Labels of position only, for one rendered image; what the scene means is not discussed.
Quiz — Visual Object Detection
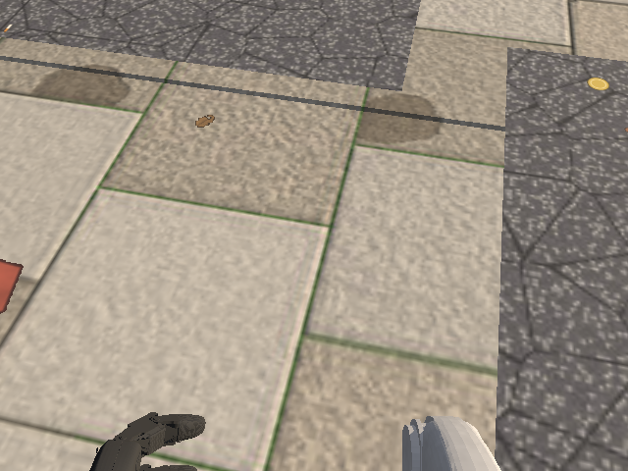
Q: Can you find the robot left hand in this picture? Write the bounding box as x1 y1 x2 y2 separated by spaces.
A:
89 412 206 471

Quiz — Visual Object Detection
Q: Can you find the robot right thigh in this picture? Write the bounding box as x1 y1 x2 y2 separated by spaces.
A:
402 416 501 471

